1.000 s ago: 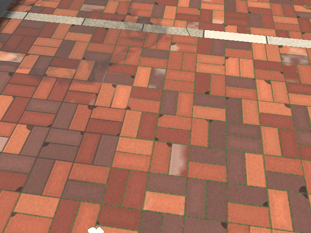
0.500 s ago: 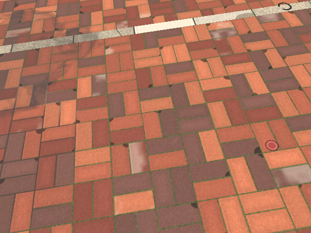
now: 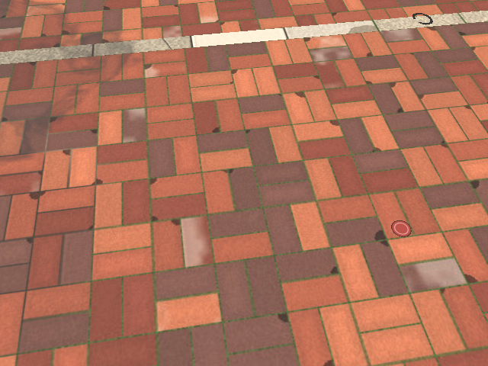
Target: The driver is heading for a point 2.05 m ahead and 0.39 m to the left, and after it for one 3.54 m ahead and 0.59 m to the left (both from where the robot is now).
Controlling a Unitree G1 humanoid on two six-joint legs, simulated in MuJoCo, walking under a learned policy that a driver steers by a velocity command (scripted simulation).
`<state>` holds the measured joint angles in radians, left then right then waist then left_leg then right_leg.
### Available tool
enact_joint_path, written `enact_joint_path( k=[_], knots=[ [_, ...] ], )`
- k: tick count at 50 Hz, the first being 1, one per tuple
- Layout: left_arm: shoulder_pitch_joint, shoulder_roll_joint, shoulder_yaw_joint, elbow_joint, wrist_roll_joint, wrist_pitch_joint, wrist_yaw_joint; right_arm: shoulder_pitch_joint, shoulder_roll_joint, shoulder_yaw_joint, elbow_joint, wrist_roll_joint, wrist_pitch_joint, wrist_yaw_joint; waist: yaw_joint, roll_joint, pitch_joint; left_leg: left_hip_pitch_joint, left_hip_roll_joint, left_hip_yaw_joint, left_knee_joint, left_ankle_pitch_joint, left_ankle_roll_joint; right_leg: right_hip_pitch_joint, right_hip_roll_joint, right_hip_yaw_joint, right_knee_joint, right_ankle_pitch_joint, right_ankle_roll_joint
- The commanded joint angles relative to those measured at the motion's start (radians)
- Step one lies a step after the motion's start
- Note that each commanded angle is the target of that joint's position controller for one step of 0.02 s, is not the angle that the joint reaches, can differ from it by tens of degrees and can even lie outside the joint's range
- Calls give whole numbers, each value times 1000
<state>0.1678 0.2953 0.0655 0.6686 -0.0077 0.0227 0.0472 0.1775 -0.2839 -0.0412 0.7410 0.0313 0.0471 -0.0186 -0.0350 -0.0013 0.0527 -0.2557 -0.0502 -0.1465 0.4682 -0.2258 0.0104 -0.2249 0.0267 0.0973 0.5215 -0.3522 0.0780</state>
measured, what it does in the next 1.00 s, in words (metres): walks ahead, turning left: right foot, then left foot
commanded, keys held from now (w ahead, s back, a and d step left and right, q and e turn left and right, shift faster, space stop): q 0.36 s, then w+q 0.26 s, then w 0.20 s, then w+e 0.18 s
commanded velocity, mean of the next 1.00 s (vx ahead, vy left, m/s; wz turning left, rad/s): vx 0.21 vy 0.00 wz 0.39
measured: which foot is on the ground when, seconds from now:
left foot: down 0.00-0.04, up 0.06-0.44, down 0.46-1.00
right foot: up 0.00-0.00, down 0.02-0.44, up 0.46-1.00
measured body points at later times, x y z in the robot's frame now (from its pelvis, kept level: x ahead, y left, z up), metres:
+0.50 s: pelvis -0.03 +0.03 -0.01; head +0.00 +0.06 +0.43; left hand +0.02 +0.35 -0.12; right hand +0.19 -0.20 -0.10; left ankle -0.07 +0.12 -0.74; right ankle -0.02 -0.13 -0.72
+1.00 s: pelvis +0.18 +0.08 -0.04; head +0.20 +0.11 +0.41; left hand +0.29 +0.40 -0.12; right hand +0.29 -0.20 -0.15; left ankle -0.07 +0.12 -0.74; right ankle +0.40 +0.02 -0.75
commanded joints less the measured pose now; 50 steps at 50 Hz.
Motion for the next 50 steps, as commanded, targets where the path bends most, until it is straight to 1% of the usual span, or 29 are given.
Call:
enact_joint_path(
  k=[1,2,3,4,5,6,8,12,15,18,21,22,23,24,25,26,27,28,29,30,33,35,37,39,42,44,45,47,50],
  knots=[
    [89,99,35,-38,5,-37,-16,-64,-172,-50,-85,12,7,-23,52,137,-169,51,176,-250,-36,338,134,141,-22,-29,-181,234,-52],
    [114,154,49,-43,21,-33,-14,-78,-125,-37,-103,0,6,-25,57,22,-187,-83,117,-171,91,202,76,244,-151,69,-171,347,-119],
    [86,220,67,-37,37,-25,-21,-67,-96,-32,-121,-4,1,-21,30,-238,-125,-248,-25,-7,217,-149,8,224,-297,242,-198,539,-248],
    [56,168,53,-68,51,-27,-21,-23,-159,-54,-99,-17,-5,-20,50,-232,-127,-290,-14,15,457,-408,-37,205,-408,307,-211,651,-350],
    [22,130,37,-81,51,-30,-19,7,-201,-77,-78,-11,-6,-14,30,-153,-115,-297,6,5,620,-399,-53,172,-395,252,-207,672,-356],
    [-29,115,31,-90,42,-31,-14,36,-191,-83,-59,-4,2,-15,-1,-114,-99,-298,17,12,689,-349,-67,149,-341,169,-193,654,-321],
    [-50,108,25,-83,19,-35,-13,35,-157,-76,-58,-8,20,-19,7,-110,-65,-329,33,25,715,-251,-95,144,-298,75,-186,684,-295],
    [-9,126,33,-61,21,-19,-7,-17,-128,-59,-114,-4,30,-9,53,-147,-65,-312,69,92,564,-193,-126,185,-300,9,-198,596,-315],
    [-12,170,49,-50,15,-9,-15,-54,-106,-44,-157,-12,30,10,73,-157,-79,-224,95,139,403,-203,-110,174,-322,-23,-190,580,-316],
    [-21,194,59,-40,2,-6,-30,-34,-127,-51,-172,-9,36,23,68,-171,-93,-143,82,193,282,-187,-83,159,-339,-46,-162,600,-311],
    [-24,203,65,-22,-30,-12,-38,43,-125,-59,-155,-3,37,37,26,-148,-106,28,45,254,58,-70,-7,63,-321,-87,-125,202,-247],
    [-11,160,53,-10,-27,-18,-39,136,-148,-74,-116,2,33,33,-4,-102,-126,190,22,244,9,-68,31,-55,-280,-132,-36,29,-201],
    [-30,81,27,-17,1,-25,-49,265,-218,-102,-83,13,24,24,-48,96,-133,378,164,4,-83,-122,108,-280,-189,-239,264,-148,-119],
    [-122,48,15,-112,22,-43,-47,308,-348,-121,-109,-7,-10,30,-68,274,-114,429,418,-546,-202,-281,325,-633,-8,-172,518,-333,-58],
    [-189,110,31,-128,-6,-66,-48,265,-290,-103,-124,-33,-47,37,-92,157,-85,338,451,-600,-295,-424,370,-667,-47,-19,608,-292,-68],
    [-174,152,44,-119,-27,-77,-53,193,-229,-80,-129,-34,-68,32,-42,172,-13,261,409,-507,-317,-486,320,-642,-84,0,591,-181,-90],
    [-134,172,55,-90,-16,-82,-49,147,-192,-67,-134,-22,-77,23,-12,145,20,221,356,-415,-311,-448,270,-605,-104,-11,560,-87,-91],
    [-127,173,57,-81,9,-89,-48,125,-177,-58,-135,-14,-74,12,-2,134,23,215,313,-349,-310,-370,241,-586,-108,-15,505,-8,-81],
    [-119,162,57,-73,18,-97,-51,125,-170,-51,-136,-20,-74,1,7,143,18,195,275,-292,-315,-294,221,-539,-105,-17,468,70,-70],
    [-116,146,54,-66,18,-105,-55,141,-170,-50,-133,-28,-77,-5,7,132,10,193,253,-257,-317,-214,214,-519,-88,-30,437,143,-60],
    [-109,91,33,-44,18,-116,-62,173,-168,-50,-113,-29,-86,-15,6,110,-23,174,207,-137,-293,21,203,-438,-60,-59,311,308,-37],
    [-98,96,32,-21,13,-127,-75,199,-168,-50,-107,-39,-100,-12,3,115,-61,149,217,-110,-264,116,203,-362,-60,-60,339,415,-32],
    [-124,104,31,-26,7,-131,-84,221,-159,-46,-97,-31,-108,-4,-11,112,-32,161,231,-120,-246,148,210,-399,-72,-51,320,411,-42],
    [-201,143,45,-59,-11,-138,-93,315,-172,-52,-47,-19,-114,-9,-45,112,13,342,276,-204,-200,97,219,-613,-109,29,262,425,-58],
    [-216,132,39,-68,-6,-149,-114,344,-190,-61,-24,-20,-107,-21,-57,113,34,463,314,-225,-136,180,230,-770,-126,38,234,387,-78],
    [-260,86,19,-80,5,-152,-135,326,-170,-54,-15,-11,-101,-37,-74,81,92,270,250,-117,-122,67,197,-625,-115,-12,90,576,-82],
    [-262,54,7,-76,-3,-151,-144,322,-160,-49,-11,-8,-100,-40,-85,81,100,196,229,-83,-120,8,187,-546,-105,-35,41,641,-84],
    [-244,47,2,-70,-16,-146,-155,302,-172,-53,-12,-10,-103,-38,-89,75,108,98,213,-39,-107,-37,169,-413,-96,-43,-1,713,-96],
    [-246,54,-4,-67,-14,-141,-147,323,-166,-51,11,-7,-109,-31,-101,27,105,185,221,-4,-10,30,135,-399,-101,-39,-81,710,-101]
  ],
)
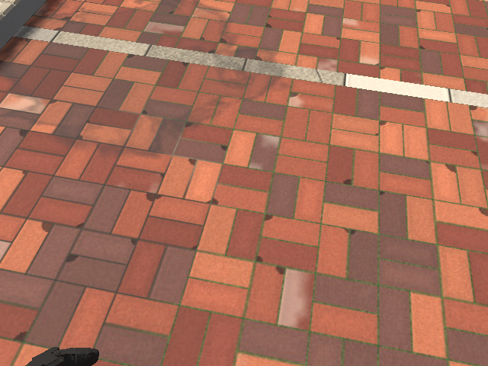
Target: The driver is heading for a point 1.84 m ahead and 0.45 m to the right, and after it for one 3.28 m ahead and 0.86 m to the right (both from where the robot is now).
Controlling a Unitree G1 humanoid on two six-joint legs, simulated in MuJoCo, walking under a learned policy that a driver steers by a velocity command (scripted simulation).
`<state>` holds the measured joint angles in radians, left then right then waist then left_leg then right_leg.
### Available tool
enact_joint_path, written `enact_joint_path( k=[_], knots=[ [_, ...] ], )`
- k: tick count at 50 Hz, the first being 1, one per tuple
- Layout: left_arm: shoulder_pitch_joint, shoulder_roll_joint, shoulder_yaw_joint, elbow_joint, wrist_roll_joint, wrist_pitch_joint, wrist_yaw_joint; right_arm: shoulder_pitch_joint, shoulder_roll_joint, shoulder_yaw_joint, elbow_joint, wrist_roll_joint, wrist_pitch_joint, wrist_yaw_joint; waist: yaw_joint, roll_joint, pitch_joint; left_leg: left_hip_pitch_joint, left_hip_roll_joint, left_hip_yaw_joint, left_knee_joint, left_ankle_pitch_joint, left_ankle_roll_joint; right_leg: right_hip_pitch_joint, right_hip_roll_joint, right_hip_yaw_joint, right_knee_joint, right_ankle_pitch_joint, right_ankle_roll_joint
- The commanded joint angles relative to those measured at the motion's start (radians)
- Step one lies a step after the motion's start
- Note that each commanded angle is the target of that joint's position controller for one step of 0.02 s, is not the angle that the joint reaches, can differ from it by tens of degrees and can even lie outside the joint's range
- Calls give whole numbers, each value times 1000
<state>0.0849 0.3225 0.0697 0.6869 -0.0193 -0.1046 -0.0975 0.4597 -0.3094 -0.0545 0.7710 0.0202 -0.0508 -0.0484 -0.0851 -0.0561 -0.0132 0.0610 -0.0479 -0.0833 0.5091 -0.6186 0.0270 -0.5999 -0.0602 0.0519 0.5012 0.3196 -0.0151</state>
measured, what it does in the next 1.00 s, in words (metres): goes down, turning right: right foot 0.12 m lower, then left foot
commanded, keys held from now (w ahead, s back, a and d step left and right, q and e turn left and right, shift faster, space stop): w+e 0.70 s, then w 0.30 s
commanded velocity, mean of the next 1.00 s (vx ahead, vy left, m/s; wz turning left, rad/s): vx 0.49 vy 0.00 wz -0.42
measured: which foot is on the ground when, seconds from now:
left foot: down 0.00-0.10, up 0.12-0.50, down 0.52-1.00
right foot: up 0.00-0.08, down 0.10-0.54, up 0.56-1.00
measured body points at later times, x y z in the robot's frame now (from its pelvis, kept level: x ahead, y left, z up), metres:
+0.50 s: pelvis +0.35 -0.07 -0.09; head +0.38 -0.08 +0.36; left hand +0.44 +0.21 -0.21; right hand +0.53 -0.35 -0.14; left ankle +0.55 +0.00 -0.81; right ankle +0.20 -0.15 -0.82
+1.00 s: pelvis +0.58 -0.17 -0.08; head +0.61 -0.19 +0.37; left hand +0.90 -0.09 -0.16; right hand +0.44 -0.43 -0.21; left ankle +0.54 +0.00 -0.82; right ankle +0.64 -0.35 -0.80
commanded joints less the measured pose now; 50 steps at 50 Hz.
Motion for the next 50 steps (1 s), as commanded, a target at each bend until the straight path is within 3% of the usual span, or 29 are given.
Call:
enact_joint_path(
  k=[1,3,5,6,7,8,9,10,11,12,13,14,15,17,20,22,25,26,27,28,29,30,31,34,39,43,47,49,50],
  knots=[
    [-148,28,-8,-79,1,-14,0,49,-137,-34,-12,3,-13,0,-53,73,162,-86,218,-58,-7,487,105,-18,-12,0,-89,30,-8],
    [-26,73,12,-36,1,-23,11,48,-150,-32,-5,-5,-11,7,1,83,74,-7,216,-41,189,791,93,102,17,-33,-106,-44,-31],
    [323,136,44,82,-5,-9,32,-16,-144,-22,-2,-9,-10,21,190,85,-94,-207,158,41,655,934,39,595,47,-103,-91,19,-73],
    [419,171,37,115,14,1,36,100,-13,6,11,-40,-29,33,166,-226,-200,-631,45,87,1191,0,-36,1023,-100,72,138,365,-173],
    [492,225,39,111,25,19,35,248,-34,32,-3,-4,-64,52,144,-310,-453,-866,7,-44,1451,-190,-86,1315,-284,451,264,507,-364],
    [552,227,63,126,-3,41,32,132,-111,24,-56,39,-79,55,237,-163,-574,-945,25,-74,1419,-91,-101,1349,-331,612,51,-9,-443],
    [469,221,63,119,-15,50,48,-36,-116,25,-126,49,-83,43,217,-20,-429,-1033,82,-39,1277,15,-85,1215,-288,635,-83,-397,-389],
    [328,166,39,83,-13,42,61,-165,-123,23,-160,23,-78,17,186,105,-250,-1040,108,6,1225,108,-84,965,-274,635,-171,-478,-350],
    [251,182,34,64,6,26,69,-182,-119,23,-177,9,-75,5,133,124,-163,-989,120,-6,1197,125,-90,758,-304,690,-188,-369,-384],
    [201,156,24,41,27,13,66,-151,-118,23,-167,-8,-68,8,86,160,-105,-898,165,-51,1086,150,-68,581,-289,632,-187,-321,-374],
    [186,140,22,53,24,10,61,-148,-82,27,-170,-22,-61,12,55,83,-53,-867,172,-38,1064,86,-55,457,-239,555,-184,-258,-358],
    [167,96,9,57,6,3,70,-162,-83,21,-169,-12,-59,19,26,60,15,-861,209,-62,873,209,-43,363,-181,440,-213,-241,-309],
    [140,91,7,46,-6,3,87,-238,-85,22,-205,-31,-61,19,33,37,95,-765,188,-6,596,343,-70,207,-80,297,-287,-179,-273],
    [148,99,8,56,6,13,109,-298,-16,35,-217,-69,-76,29,60,-18,57,-521,103,63,287,628,-103,116,34,143,-271,-37,-224],
    [253,121,23,91,-17,22,118,-367,-26,24,-233,-25,-73,40,110,-29,16,-415,32,43,66,814,-109,234,-1,195,-259,-146,-194],
    [286,110,27,106,-30,37,124,-397,-57,6,-248,-18,-62,35,110,-27,25,-427,39,3,-3,774,-88,343,-32,264,-200,-245,-160],
    [272,93,33,88,-11,62,123,-278,-94,-26,-224,-21,-66,39,42,-32,-27,-296,45,13,-16,627,-23,420,-25,308,-9,-178,-117],
    [250,57,17,64,2,64,115,-157,-122,-37,-206,-34,-71,41,-24,9,-128,-103,121,-39,-8,621,27,361,39,266,201,-254,-85],
    [386,-27,-7,57,26,57,109,-42,-191,-54,-198,-39,-63,40,5,224,-285,213,335,-298,20,589,137,149,152,175,521,-678,-39],
    [453,-14,-19,36,-16,49,102,-3,-208,-64,-163,-27,-55,53,32,475,-357,317,491,-743,-147,238,248,-98,164,132,769,-945,-16],
    [381,83,6,55,-32,55,104,-61,-122,-48,-185,-25,-55,51,10,279,-213,196,443,-704,-208,18,209,-172,98,149,843,-856,-7],
    [264,118,17,26,-24,65,105,-134,-86,-36,-191,-25,-51,49,8,176,-89,44,401,-539,-227,62,164,-168,61,109,829,-752,-6],
    [209,110,19,9,-9,74,105,-189,-66,-27,-187,-29,-50,52,31,115,-10,-91,361,-410,-247,215,157,-133,27,91,784,-700,3],
    [217,59,18,-1,-4,89,100,-242,-50,-28,-158,-31,-63,53,81,167,29,-250,294,-192,-319,414,150,-21,-27,62,669,-641,11],
    [126,5,-2,-31,10,86,96,-189,-102,-48,-87,-22,-72,51,67,113,24,-196,308,-55,-375,550,192,-64,-36,69,433,-488,21],
    [3,-7,-16,-55,9,62,73,-165,-131,-53,-48,-3,-55,51,35,103,51,-182,278,51,-374,578,167,1,-20,0,202,-341,24],
    [-91,8,-17,-90,2,50,58,-97,-158,-59,4,11,-36,54,11,132,77,-107,312,49,-334,598,152,36,1,-41,85,-399,-2],
    [-76,29,-9,-92,3,45,55,-94,-172,-61,22,19,-23,53,39,149,68,-69,330,48,-276,696,136,98,24,-69,35,-467,-36],
    [-2,48,3,-71,7,42,57,-113,-176,-59,26,23,-18,50,93,150,28,-80,310,79,-184,843,114,224,54,-98,-15,-451,-58]
  ],
)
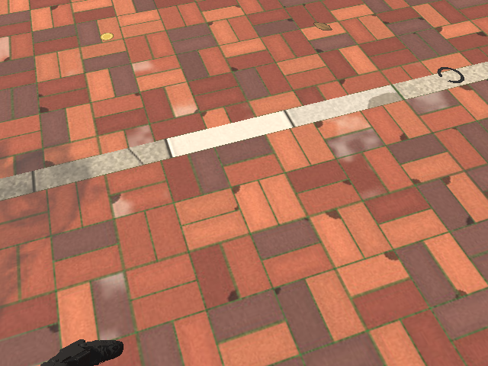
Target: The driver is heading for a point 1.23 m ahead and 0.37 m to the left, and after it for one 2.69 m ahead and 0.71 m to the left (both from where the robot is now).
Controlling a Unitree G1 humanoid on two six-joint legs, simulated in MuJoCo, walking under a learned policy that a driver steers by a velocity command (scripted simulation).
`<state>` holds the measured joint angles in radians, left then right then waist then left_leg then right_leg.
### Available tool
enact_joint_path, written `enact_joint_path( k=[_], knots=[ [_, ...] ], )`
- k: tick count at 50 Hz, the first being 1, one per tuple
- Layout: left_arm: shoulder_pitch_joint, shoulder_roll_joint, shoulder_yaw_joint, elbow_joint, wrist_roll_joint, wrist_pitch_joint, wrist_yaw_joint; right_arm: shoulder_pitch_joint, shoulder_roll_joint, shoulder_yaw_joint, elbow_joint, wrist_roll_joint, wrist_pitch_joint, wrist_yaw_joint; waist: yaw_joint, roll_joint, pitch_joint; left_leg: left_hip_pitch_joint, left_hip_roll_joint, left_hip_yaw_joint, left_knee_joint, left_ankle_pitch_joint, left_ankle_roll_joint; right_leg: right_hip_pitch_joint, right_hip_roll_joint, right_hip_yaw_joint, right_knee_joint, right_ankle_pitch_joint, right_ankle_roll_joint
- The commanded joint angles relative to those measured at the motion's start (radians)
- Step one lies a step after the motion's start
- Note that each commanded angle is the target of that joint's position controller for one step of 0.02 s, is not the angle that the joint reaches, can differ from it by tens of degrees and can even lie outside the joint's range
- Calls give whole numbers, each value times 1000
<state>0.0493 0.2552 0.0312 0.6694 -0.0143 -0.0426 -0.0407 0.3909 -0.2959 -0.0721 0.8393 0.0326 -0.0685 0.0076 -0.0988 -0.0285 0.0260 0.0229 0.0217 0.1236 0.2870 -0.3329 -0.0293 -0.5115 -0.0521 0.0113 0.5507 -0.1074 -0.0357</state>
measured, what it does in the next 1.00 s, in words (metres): walks ahead, turning left: right foot, then left foot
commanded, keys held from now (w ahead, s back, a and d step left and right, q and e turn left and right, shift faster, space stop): w+q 1.00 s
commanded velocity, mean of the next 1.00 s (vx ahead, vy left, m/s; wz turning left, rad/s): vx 0.50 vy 0.00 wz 0.42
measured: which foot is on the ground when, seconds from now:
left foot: down 0.00-0.04, up 0.06-0.56, down 0.58-1.00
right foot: up 0.00-0.00, down 0.02-0.56, up 0.58-1.00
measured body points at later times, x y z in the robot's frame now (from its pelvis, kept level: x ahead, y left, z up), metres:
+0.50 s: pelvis +0.26 -0.01 -0.01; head +0.29 +0.00 +0.44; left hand +0.22 +0.27 -0.14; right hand +0.50 -0.20 -0.10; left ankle +0.40 +0.15 -0.71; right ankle +0.13 -0.12 -0.73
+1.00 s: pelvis +0.53 +0.08 +0.00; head +0.55 +0.11 +0.45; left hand +0.62 +0.40 -0.08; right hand +0.72 -0.16 -0.10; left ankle +0.41 +0.13 -0.73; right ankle +0.75 +0.03 -0.71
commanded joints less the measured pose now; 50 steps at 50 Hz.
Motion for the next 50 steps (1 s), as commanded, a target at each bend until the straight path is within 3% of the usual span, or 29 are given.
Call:
enact_joint_path(
  k=[1,2,3,4,5,6,7,9,10,14,17,21,23,25,27,28,29,30,31,32,33,34,35,38,40,43,47,50],
  knots=[
    [172,164,68,-8,6,-20,8,-28,-164,-29,-33,9,2,-7,169,102,-98,-106,190,-91,215,668,142,359,65,-63,-85,-5,-66],
    [358,244,94,24,15,-17,22,-37,-112,-2,-57,-15,-2,-7,250,3,-241,-309,137,-54,519,445,93,659,-114,139,-63,22,-128],
    [389,326,105,31,22,-15,27,51,-1,32,-87,-21,-19,-4,193,-240,-341,-672,-38,-90,847,-211,33,897,-349,597,-179,-152,-275],
    [389,234,83,29,16,-21,27,-3,-108,5,-69,4,-33,-3,236,-124,-311,-759,-13,-248,971,-251,39,837,-350,637,-234,-219,-266],
    [335,191,67,33,13,-27,26,-62,-146,-10,-94,23,-39,-1,216,-114,-189,-807,29,-247,977,-164,55,738,-317,474,-245,-164,-225],
    [270,155,56,33,13,-33,23,-92,-135,-9,-95,15,-37,-6,183,-76,-131,-776,72,-227,934,-78,54,632,-269,363,-269,-93,-196],
    [218,121,48,31,16,-38,20,-110,-126,-12,-94,0,-30,-9,158,-71,-80,-752,95,-225,889,-10,48,549,-235,286,-304,-46,-179],
    [174,94,45,40,27,-57,18,-71,-93,-12,-76,2,-3,-8,112,-87,-56,-659,114,-234,862,74,40,447,-202,178,-364,57,-164],
    [172,97,48,51,27,-67,18,-61,-71,-9,-73,3,8,-8,101,-67,-47,-655,112,-234,853,95,33,428,-202,136,-379,126,-168],
    [184,122,58,94,31,-76,33,-128,-49,-5,-101,-5,23,-7,101,-26,9,-723,100,-253,701,247,13,427,-192,-8,-416,247,-158],
    [188,143,61,112,26,-69,42,-213,-31,5,-130,-8,18,11,129,-24,37,-691,91,-198,517,388,24,432,-169,-101,-436,231,-133],
    [262,176,70,153,13,-48,50,-342,-18,18,-194,-10,18,38,178,1,83,-729,81,-134,385,388,54,544,-210,-154,-415,271,-124],
    [281,186,74,166,5,-31,52,-377,-24,17,-225,-9,18,52,179,-2,87,-743,66,-102,352,327,76,614,-230,-175,-369,356,-112],
    [266,214,80,161,1,-14,60,-362,-44,7,-245,-8,22,62,146,-34,48,-666,18,-50,341,235,110,651,-233,-205,-270,629,-91],
    [249,242,88,150,-1,2,71,-236,-94,-22,-230,-8,31,60,64,-64,-45,-482,-56,-1,348,145,155,650,-222,-224,-53,896,-68],
    [228,243,86,142,-6,6,75,-87,-141,-50,-196,-7,33,48,-22,-44,-121,-261,-93,-7,284,189,191,559,-191,-241,150,861,-41],
    [244,209,72,125,10,-3,76,56,-220,-82,-166,-6,45,25,-79,65,-207,38,9,-202,249,208,246,316,-139,-238,450,525,3],
    [347,54,24,74,37,-33,55,7,-309,-89,-180,-4,35,21,60,298,-288,352,263,-780,156,64,442,-135,85,-124,791,-455,62],
    [231,140,36,61,2,-74,38,39,-223,-65,-201,-10,21,25,-21,170,-378,384,307,-940,26,-19,456,-237,82,89,872,-484,45],
    [138,179,46,25,-32,-94,30,-1,-179,-52,-196,-18,8,26,-23,123,-230,276,281,-793,1,50,402,-298,34,93,833,-386,21],
    [128,165,42,23,-22,-103,36,-62,-157,-45,-201,-14,2,26,27,37,-142,127,235,-673,1,154,366,-262,-10,87,740,-301,13],
    [132,168,47,34,5,-102,42,-123,-128,-36,-213,-15,1,24,66,16,-90,3,194,-580,-9,264,342,-203,-38,80,655,-259,22],
    [154,174,53,38,15,-90,42,-153,-110,-28,-230,-28,0,19,98,43,-79,-78,170,-533,-29,342,337,-136,-56,88,617,-225,32],
    [165,140,49,32,31,-59,43,-155,-129,-32,-229,-23,-5,5,121,54,-58,-206,133,-449,-65,462,340,-82,-52,56,498,-168,84],
    [91,118,40,6,33,-51,47,-128,-154,-39,-217,-20,-2,-9,101,64,-29,-254,101,-401,-70,465,320,-91,-34,42,361,-61,113],
    [-24,91,26,-23,26,-55,40,-89,-161,-40,-200,-13,10,-21,53,99,-20,-288,49,-365,-48,352,264,-24,13,36,123,135,121],
    [-107,118,32,-55,8,-70,23,-34,-163,-42,-173,-5,21,-25,23,119,-19,-233,82,-454,10,247,239,24,48,64,-17,179,104],
    [-73,157,50,-52,4,-84,15,-42,-155,-43,-172,-7,29,-31,54,154,-26,-157,116,-546,99,241,220,71,50,84,-63,65,65]
  ],
)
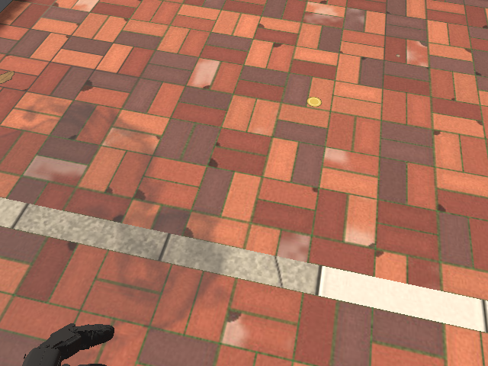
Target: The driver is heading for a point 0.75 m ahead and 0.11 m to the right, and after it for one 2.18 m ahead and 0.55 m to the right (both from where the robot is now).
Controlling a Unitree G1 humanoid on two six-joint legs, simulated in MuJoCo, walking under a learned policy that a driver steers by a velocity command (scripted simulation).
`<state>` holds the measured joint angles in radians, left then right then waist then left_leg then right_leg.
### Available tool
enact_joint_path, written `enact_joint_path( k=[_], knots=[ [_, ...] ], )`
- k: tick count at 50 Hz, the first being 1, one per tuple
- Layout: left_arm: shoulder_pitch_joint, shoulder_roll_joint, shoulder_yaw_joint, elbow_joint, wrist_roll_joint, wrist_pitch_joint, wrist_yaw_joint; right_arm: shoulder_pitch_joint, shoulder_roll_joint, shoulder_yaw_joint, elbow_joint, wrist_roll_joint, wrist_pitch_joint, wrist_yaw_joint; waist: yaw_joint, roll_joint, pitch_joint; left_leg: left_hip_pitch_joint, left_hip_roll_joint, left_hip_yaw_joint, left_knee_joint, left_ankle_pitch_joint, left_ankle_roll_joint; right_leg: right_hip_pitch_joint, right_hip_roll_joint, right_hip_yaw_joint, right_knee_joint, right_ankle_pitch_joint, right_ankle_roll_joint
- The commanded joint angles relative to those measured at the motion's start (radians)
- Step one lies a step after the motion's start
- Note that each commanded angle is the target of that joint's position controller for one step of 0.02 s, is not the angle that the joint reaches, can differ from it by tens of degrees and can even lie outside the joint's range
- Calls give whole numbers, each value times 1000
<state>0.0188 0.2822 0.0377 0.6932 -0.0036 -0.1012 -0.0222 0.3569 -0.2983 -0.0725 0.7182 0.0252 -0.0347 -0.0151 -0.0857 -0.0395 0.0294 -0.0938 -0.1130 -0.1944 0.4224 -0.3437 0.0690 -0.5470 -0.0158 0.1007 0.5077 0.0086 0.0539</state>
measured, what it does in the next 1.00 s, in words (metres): walks ahead: right foot, then left foot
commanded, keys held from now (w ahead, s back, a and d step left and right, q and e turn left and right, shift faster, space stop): w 0.46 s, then w+e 0.54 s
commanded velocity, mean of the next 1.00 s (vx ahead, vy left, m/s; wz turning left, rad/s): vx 0.50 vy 0.00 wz -0.06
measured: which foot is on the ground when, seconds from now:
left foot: down 0.00-0.06, up 0.08-0.54, down 0.56-1.00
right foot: up 0.00-0.04, down 0.06-0.56, up 0.58-1.00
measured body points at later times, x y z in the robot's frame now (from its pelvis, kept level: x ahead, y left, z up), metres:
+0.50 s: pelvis +0.26 +0.00 +0.00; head +0.29 +0.00 +0.45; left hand +0.20 +0.28 -0.13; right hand +0.53 -0.19 -0.07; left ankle +0.40 +0.15 -0.72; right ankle +0.16 -0.14 -0.74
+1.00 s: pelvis +0.51 +0.03 +0.00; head +0.54 +0.02 +0.45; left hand +0.74 +0.24 -0.09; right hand +0.50 -0.26 -0.13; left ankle +0.40 +0.14 -0.74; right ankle +0.66 -0.12 -0.70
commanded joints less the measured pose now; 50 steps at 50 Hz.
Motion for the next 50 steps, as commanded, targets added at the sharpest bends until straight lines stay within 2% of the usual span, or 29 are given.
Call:
enact_joint_path(
  k=[1,2,3,4,5,6,7,8,10,11,14,16,20,24,25,26,27,28,29,30,31,32,33,35,36,39,44,47,50],
  knots=[
    [18,138,50,-60,-6,-31,-3,-23,-143,-39,-52,-2,-2,-8,75,179,-43,-33,249,-227,2,282,109,168,14,-26,-46,-62,-46],
    [110,157,63,-34,3,-36,2,-23,-110,-28,-53,-7,-2,-6,116,171,-94,-45,207,-195,96,346,83,306,5,-40,-76,-52,-77],
    [241,199,75,-21,22,-40,8,-11,-51,-5,-62,-19,-6,-1,169,93,-221,-132,154,-126,338,270,48,538,-132,89,-59,-95,-142],
    [348,288,97,14,35,-30,6,134,13,15,-75,1,-16,-1,122,-201,-332,-476,-5,9,672,-131,-35,863,-346,533,-130,-262,-316],
    [372,223,88,34,1,-25,-5,156,-70,6,-55,18,-21,-4,138,-224,-306,-646,43,-4,829,-243,-49,874,-396,745,-214,-532,-351],
    [319,149,67,20,-6,-20,-4,48,-135,-10,-58,17,-20,-4,163,-110,-165,-690,85,-14,875,-153,-51,760,-348,607,-235,-570,-307],
    [268,123,55,12,3,-12,-2,-38,-139,-11,-75,2,-19,-5,157,-43,-92,-672,119,28,859,-83,-51,644,-300,460,-239,-471,-272],
    [236,104,47,17,9,-6,-2,-92,-126,-11,-90,-13,-24,-2,143,-23,-34,-657,143,42,803,-34,-51,545,-258,367,-259,-355,-264],
    [222,81,35,27,16,-8,2,-91,-90,-8,-92,-13,-27,8,106,-61,-22,-576,185,68,710,23,-50,457,-202,250,-297,-198,-250],
    [231,83,35,35,10,-11,3,-81,-70,-3,-89,-12,-27,12,99,-70,-31,-560,191,88,675,27,-54,446,-194,218,-309,-146,-260],
    [258,131,46,60,-4,-12,8,-150,-34,15,-114,-22,-29,15,111,-51,-16,-575,210,125,515,95,-74,432,-202,147,-353,-43,-288],
    [273,151,50,72,-8,-5,11,-210,-20,24,-126,-21,-35,21,131,-41,-11,-553,210,141,385,202,-78,430,-189,91,-365,-16,-277],
    [336,171,49,108,-18,9,11,-325,-21,28,-147,-10,-45,35,172,-39,7,-470,177,175,198,349,-82,436,-178,25,-356,11,-251],
    [384,184,50,142,-26,30,14,-392,-44,21,-178,-4,-53,51,168,-45,29,-436,157,172,106,290,-44,517,-229,51,-304,53,-227],
    [383,192,52,147,-26,37,17,-369,-57,14,-175,-5,-57,52,144,-47,21,-387,147,176,80,265,-32,526,-233,60,-271,101,-217],
    [366,201,53,146,-28,42,19,-299,-79,1,-157,-9,-60,50,93,-44,-14,-270,127,193,38,267,-14,513,-215,44,-194,213,-200],
    [363,188,46,142,-24,42,20,-169,-122,-22,-117,-15,-60,41,30,-23,-98,-67,123,197,21,277,11,460,-164,9,-42,292,-175],
    [342,134,24,109,-3,37,20,11,-193,-44,-89,-34,-57,28,-49,58,-247,226,289,35,64,303,72,277,-106,-31,238,97,-134],
    [460,21,-10,89,-4,21,21,70,-266,-59,-72,-39,-44,26,-6,324,-382,512,533,-367,-11,140,205,-79,41,-91,577,-502,-70],
    [420,117,14,104,-27,12,21,82,-172,-37,-69,-32,-42,27,-39,246,-352,451,523,-459,-83,-1,202,-177,13,23,714,-588,-70],
    [347,163,32,80,-45,10,19,24,-134,-22,-65,-26,-45,26,-27,203,-210,338,492,-319,-108,14,166,-231,-26,23,743,-506,-76],
    [307,153,32,73,-40,13,22,-40,-106,-13,-65,-26,-48,28,3,161,-141,222,448,-209,-137,78,145,-206,-64,1,717,-425,-72],
    [287,142,36,71,-28,20,23,-91,-77,-5,-62,-29,-53,32,30,149,-85,125,414,-130,-175,138,136,-181,-86,-2,676,-368,-66],
    [318,102,36,81,-28,46,22,-143,-54,-4,-49,-38,-70,35,79,162,-49,1,379,-16,-242,225,126,-86,-112,2,641,-300,-55],
    [321,81,34,81,-28,57,22,-152,-56,-7,-39,-38,-79,35,91,148,-37,-28,378,27,-264,275,131,-78,-114,1,631,-282,-48],
    [267,67,35,52,-21,73,22,-150,-82,-19,-7,-42,-90,26,97,108,0,-36,380,133,-296,371,135,-135,-118,19,546,-173,-32],
    [121,41,21,1,-16,62,-9,-117,-126,-31,32,-35,-77,9,48,79,39,-3,358,291,-311,409,105,-110,-102,-51,273,45,-45],
    [26,40,16,-46,-16,63,-25,-64,-150,-39,63,-21,-60,5,15,67,69,86,386,330,-291,424,93,-133,-93,-88,177,27,-71],
    [-11,58,23,-88,-16,66,-40,-46,-174,-48,82,-6,-37,4,22,84,66,184,410,364,-207,592,69,-123,-64,-136,128,-87,-112]
  ],
)
Keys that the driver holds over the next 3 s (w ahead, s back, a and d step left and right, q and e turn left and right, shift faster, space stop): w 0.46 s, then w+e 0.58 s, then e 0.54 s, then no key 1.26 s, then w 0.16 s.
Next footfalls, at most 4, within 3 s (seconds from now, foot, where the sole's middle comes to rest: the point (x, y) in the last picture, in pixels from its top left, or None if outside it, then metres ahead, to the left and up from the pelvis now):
0.06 right None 0.20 -0.13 -0.77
0.56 left None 0.44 0.15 -0.77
1.08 right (263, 279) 0.71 -0.12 -0.77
1.58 left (209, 232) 0.88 0.04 -0.77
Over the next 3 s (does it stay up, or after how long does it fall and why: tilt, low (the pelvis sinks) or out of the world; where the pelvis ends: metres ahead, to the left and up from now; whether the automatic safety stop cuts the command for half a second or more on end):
stays up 0.77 -0.06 0.00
